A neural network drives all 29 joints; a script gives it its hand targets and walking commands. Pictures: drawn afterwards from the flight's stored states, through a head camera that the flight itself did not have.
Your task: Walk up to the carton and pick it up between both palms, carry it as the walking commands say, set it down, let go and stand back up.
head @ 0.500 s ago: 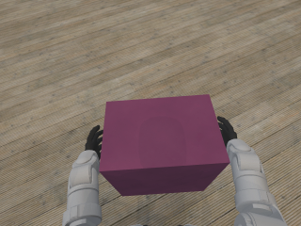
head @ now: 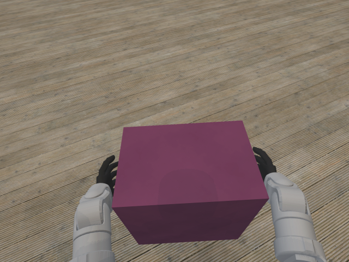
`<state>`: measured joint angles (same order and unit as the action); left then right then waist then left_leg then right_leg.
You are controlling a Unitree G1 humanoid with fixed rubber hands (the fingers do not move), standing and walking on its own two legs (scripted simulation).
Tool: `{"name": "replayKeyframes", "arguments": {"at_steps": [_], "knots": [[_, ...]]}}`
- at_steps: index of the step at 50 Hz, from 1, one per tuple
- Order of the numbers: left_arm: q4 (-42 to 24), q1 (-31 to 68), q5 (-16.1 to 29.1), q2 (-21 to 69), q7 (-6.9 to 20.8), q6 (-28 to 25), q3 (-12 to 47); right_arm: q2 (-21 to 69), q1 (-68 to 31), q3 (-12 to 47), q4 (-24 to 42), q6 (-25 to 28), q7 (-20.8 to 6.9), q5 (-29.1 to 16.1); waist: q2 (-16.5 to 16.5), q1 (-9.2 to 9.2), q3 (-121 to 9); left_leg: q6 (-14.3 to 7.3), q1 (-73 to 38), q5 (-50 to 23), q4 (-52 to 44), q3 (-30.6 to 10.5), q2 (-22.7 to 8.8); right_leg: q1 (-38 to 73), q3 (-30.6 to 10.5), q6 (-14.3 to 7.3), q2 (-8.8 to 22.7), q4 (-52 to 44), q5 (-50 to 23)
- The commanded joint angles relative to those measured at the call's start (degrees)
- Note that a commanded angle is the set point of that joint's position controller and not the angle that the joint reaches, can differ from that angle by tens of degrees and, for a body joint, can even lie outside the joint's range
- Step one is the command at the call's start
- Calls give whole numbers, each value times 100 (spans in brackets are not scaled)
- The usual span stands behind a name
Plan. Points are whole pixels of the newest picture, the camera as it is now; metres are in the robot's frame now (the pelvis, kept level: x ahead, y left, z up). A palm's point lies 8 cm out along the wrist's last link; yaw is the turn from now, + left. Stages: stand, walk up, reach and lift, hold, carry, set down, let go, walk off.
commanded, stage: reach and lift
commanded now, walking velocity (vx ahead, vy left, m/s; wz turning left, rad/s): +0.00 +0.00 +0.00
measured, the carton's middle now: (185, 188) +0.30 +0.02 -0.04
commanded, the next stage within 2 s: hold in 1.28 s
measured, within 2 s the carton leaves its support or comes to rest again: neither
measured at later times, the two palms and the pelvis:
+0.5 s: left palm (106, 182) +0.27 +0.20 +0.04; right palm (273, 180) +0.28 -0.18 +0.04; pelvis +0.00 +0.01 +0.00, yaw +0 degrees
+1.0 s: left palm (107, 183) +0.27 +0.20 +0.04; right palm (275, 184) +0.28 -0.19 +0.04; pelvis +0.01 +0.01 +0.00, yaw +0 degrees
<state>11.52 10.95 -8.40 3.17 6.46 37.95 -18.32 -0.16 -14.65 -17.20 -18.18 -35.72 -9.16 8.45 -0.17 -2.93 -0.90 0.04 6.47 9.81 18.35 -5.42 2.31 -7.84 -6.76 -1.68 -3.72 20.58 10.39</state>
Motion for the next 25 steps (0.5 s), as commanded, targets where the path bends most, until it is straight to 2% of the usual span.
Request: {"name": "replayKeyframes", "arguments": {"at_steps": [1,7,15,25], "knots": [[-624,2860,843,4553,804,8,3575,4946,-2681,3458,660,-55,-840,-880,77,-21,-1348,-3,-736,-1080,-169,212,189,390,115,66,-9,-375,-1097],[-868,2835,924,4408,790,196,3709,4837,-2586,3585,971,-249,-746,-942,79,44,-1195,3,-778,-974,-272,224,195,568,125,71,-11,-488,-1078],[-779,2962,914,4317,825,266,3685,4784,-2628,3578,1059,-370,-684,-942,63,133,-1002,5,-687,-706,-337,237,194,671,170,82,-23,-539,-866],[-774,2956,875,4312,807,253,3667,4679,-2643,3605,1229,-385,-662,-966,27,203,-1072,17,-759,-857,-355,192,180,804,185,96,-57,-511,-1035]]}}
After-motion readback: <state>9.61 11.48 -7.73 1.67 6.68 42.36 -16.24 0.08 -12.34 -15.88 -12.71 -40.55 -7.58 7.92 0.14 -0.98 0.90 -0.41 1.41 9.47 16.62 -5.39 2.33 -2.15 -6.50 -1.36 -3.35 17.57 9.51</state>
